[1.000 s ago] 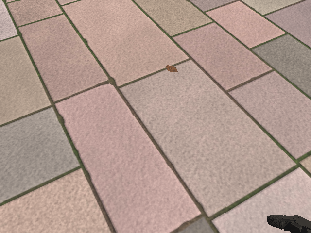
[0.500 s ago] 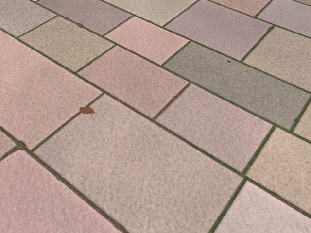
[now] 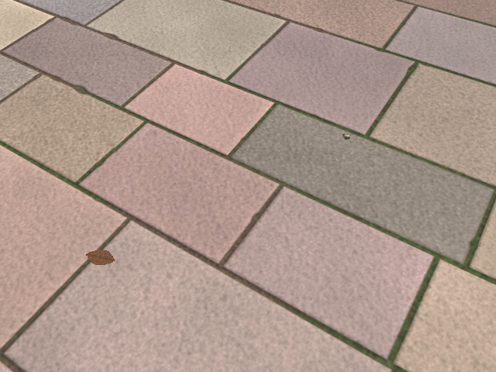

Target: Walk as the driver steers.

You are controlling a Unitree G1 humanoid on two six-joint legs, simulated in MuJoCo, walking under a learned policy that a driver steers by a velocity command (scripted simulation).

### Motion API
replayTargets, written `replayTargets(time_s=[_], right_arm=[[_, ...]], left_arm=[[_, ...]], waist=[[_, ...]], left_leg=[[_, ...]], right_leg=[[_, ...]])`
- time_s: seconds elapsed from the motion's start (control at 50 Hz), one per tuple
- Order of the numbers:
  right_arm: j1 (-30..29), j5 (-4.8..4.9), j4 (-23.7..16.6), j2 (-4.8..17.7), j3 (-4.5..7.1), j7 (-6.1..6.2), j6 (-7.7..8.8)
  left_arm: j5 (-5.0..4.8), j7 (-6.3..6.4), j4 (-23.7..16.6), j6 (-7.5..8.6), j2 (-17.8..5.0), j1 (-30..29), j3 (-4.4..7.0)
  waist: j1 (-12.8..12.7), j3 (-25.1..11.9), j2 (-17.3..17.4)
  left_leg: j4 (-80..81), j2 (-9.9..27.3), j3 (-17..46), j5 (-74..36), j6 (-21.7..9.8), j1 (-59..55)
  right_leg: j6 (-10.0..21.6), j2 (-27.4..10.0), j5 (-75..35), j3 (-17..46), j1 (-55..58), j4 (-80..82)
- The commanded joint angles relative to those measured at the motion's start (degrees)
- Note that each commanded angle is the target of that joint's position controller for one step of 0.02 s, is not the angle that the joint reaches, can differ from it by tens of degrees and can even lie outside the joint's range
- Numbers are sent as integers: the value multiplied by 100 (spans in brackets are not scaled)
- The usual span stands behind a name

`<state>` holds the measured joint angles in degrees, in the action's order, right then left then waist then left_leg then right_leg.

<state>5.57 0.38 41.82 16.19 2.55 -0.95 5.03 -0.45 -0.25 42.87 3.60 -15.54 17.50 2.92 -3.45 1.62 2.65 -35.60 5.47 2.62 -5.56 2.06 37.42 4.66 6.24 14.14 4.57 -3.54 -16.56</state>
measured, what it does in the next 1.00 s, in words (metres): walks ahead, turning left: left foot, then right foot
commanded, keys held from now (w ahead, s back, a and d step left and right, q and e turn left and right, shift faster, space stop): w+q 0.48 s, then w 0.22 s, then no key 0.30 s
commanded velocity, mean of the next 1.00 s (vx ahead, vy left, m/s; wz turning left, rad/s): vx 0.43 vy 0.00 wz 0.28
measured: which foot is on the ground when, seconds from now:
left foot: up 0.00-0.14, down 0.16-0.66, up 0.68-1.00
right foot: down 0.00-0.18, up 0.20-0.62, down 0.64-1.00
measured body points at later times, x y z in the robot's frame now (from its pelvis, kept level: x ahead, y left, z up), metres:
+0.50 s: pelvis +0.29 +0.07 +0.00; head +0.32 +0.09 +0.45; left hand +0.44 +0.36 -0.08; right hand +0.40 -0.20 -0.11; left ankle +0.23 +0.14 -0.74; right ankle +0.51 -0.07 -0.69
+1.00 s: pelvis +0.53 +0.10 +0.00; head +0.57 +0.10 +0.45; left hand +0.49 +0.37 -0.13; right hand +0.79 -0.08 -0.10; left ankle +0.59 +0.26 -0.72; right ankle +0.54 -0.01 -0.74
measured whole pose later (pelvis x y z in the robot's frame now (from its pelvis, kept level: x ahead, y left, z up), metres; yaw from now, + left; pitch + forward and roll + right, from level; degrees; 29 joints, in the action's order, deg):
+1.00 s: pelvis +0.53 +0.10 +0.00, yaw +19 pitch +2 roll -1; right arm 7.1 -0.2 40.9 15.3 1.9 0.2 1.7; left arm -0.1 -0.5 48.1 3.3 -14.7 16.3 2.1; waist -3.8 2.3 2.3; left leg -36.8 2.2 3.7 7.0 1.8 29.7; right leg 2.2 3.5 12.1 0.0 -8.2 -18.9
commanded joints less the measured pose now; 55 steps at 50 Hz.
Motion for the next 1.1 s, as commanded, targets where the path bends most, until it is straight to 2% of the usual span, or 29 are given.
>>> replayTargets(time_s=[0.02,0.1,0.14,0.16,0.18,0.2,0.22,0.24,0.26,0.28,0.32,0.36,0.46,0.56,0.62,0.64,0.66,0.68,0.7,0.72,0.76,0.8,0.86,0.9,0.98,1.04,1.06,1.08,1.1], right_arm=[[-757,64,-562,441,66,-95,113],[-480,69,-616,557,104,-223,118],[675,27,-310,858,289,-188,86],[1534,2,-173,1178,392,-147,63],[1897,5,-135,1661,509,-151,58],[2019,113,-93,1154,384,-158,36],[1671,90,-183,950,318,-117,5],[1359,37,-280,907,304,-92,-27],[1120,15,-335,820,269,-82,-54],[995,-37,-400,740,223,-62,-56],[890,-10,-453,751,235,-23,-67],[976,20,-411,849,268,41,-64],[1379,99,-221,979,322,173,-160],[1779,99,-5,850,285,216,-246],[1643,59,3,854,293,202,-287],[1568,29,-55,693,228,176,-276],[1701,-83,-165,467,127,175,-247],[2490,88,-145,178,31,163,-182],[2228,141,-68,685,106,162,-146],[1511,137,-178,899,178,158,-142],[996,-38,-311,785,191,166,-139],[1183,-40,-275,535,162,146,-182],[1109,-63,-276,205,46,165,-256],[911,-66,-270,173,10,154,-275],[391,-61,-358,339,59,120,-302],[417,-116,-335,410,114,105,-267],[476,-155,-316,550,155,135,-255],[551,-212,-372,904,219,191,-264],[488,-225,-352,742,173,223,-339]], left_arm=[[2,22,-70,57,-968,330,257],[8,88,56,-33,-1088,236,310],[32,133,-13,-100,-1095,13,293],[113,179,-140,-97,-949,35,211],[159,111,-289,29,-431,689,48],[103,39,-240,181,-656,471,45],[-85,-41,-419,300,-923,-73,107],[-85,-49,-508,373,-889,-450,83],[35,-30,-555,399,-868,-630,104],[120,-7,-577,370,-855,-575,135],[150,19,-586,284,-762,-384,131],[161,62,-627,206,-641,-531,101],[112,37,-858,244,-393,-1572,9],[39,-104,-946,365,-554,-1983,60],[60,-88,-814,425,-743,-1405,170],[120,-55,-691,450,-929,-761,255],[170,-28,-597,444,-1286,148,346],[102,-85,-279,352,-1548,644,454],[-61,-114,-310,335,-1027,620,326],[-27,-93,-360,308,-784,222,245],[92,-104,-418,268,-621,-357,148],[122,-119,-339,288,-440,-499,69],[95,-71,-154,240,-675,-606,112],[64,-17,-56,142,-858,-587,160],[11,14,193,21,-867,-348,136],[-65,29,295,-37,-816,-466,99],[-34,26,374,-24,-690,-280,55],[134,15,368,35,-520,-5,-10],[166,21,519,49,-221,612,-103]], waist=[[-239,146,-643],[29,3,-721],[659,-772,-634],[989,-1412,-222],[676,-1977,1194],[875,-2153,1005],[913,-1323,610],[830,-833,17],[665,-449,-294],[477,-360,-232],[304,-348,86],[309,-286,75],[682,-195,185],[825,-161,281],[452,-292,435],[137,-834,335],[-145,-1681,-364],[93,-2143,-2188],[-66,-1611,-1485],[-139,-744,-923],[149,-190,-364],[399,-342,-673],[480,-562,-866],[404,-732,-883],[224,-668,-833],[404,-572,-749],[409,-593,-564],[246,-934,-48],[-2,-1363,617]], left_leg=[[356,-112,-116,-58,-223,-12],[524,-367,-238,1006,-628,-222],[689,-810,-582,907,-910,-1932],[597,-154,404,577,-1239,-3528],[1040,1129,3278,1490,-2305,-5527],[1715,1259,4303,2417,-2315,-5958],[1839,1145,3590,2637,-2049,-5343],[1919,931,2992,2272,-1896,-4553],[2030,738,2567,1695,-1824,-3850],[2167,577,2307,1193,-1798,-3397],[2285,413,1999,506,-1876,-2951],[2340,260,1649,154,-1848,-2623],[2203,-130,1293,445,-1452,-2251],[1720,245,1823,747,-1332,-3065],[1078,248,1900,-369,-1173,-3374],[240,-24,1671,-739,-1025,-3153],[-1323,-463,1247,417,-812,-2229],[-3028,-1204,666,3578,-427,-263],[-3628,-855,927,3800,-421,459],[-3755,-706,831,3328,-378,623],[-3350,-387,483,2879,-221,217],[-2717,-235,332,2807,-90,-349],[-1532,-262,61,2362,78,-863],[-812,-328,-63,1592,77,-1359],[-37,-428,-29,962,-43,-1670],[933,-518,-101,532,-308,-2247],[1316,-346,96,-304,-444,-2688],[982,331,680,-2295,-700,-3486],[700,878,1189,-2755,-1332,-4136]], right_leg=[[754,-1753,-1537,584,167,426],[514,-1974,-3318,311,914,-203],[273,-1612,-5108,-154,697,-1650],[62,-1380,-4035,-365,-340,-3146],[-446,-245,-231,-505,-2762,-5361],[-419,-217,1645,233,-3665,-5890],[-351,-545,1270,326,-4127,-6003],[-318,-775,860,212,-4054,-5690],[-358,-936,603,130,-3903,-5191],[-406,-1059,397,129,-3569,-4874],[-590,-1109,359,58,-3275,-4420],[-763,-1057,43,-82,-3245,-3875],[-906,-699,-1730,-137,-2667,-1925],[-688,-637,-1760,-16,-2498,-1147],[-305,-548,-1219,-228,-1709,-747],[-29,-836,-1351,-34,-609,-841],[442,-1767,-1515,1040,1026,-1102],[1320,-2793,-164,3479,2489,-526],[1176,-2794,1129,3896,2209,-159],[977,-2602,445,3044,1407,-81],[876,-2210,-2441,1799,199,-84],[777,-1871,-4017,1025,-222,-60],[832,-1731,-4953,408,-527,-14],[748,-1625,-4872,117,-686,23],[634,-1679,-3996,133,-551,-97],[407,-1614,-3045,266,-577,-538],[179,-1404,-2575,239,-679,-775],[-111,-1058,-1555,27,-1042,-1209],[-420,-782,105,-208,-1525,-1480]])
